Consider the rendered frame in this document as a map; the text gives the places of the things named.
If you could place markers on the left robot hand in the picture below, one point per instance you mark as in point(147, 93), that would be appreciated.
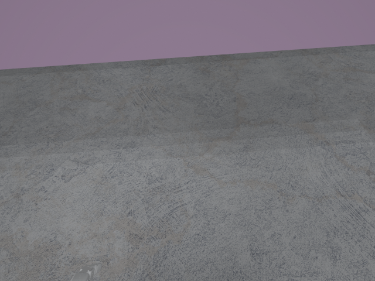
point(87, 272)

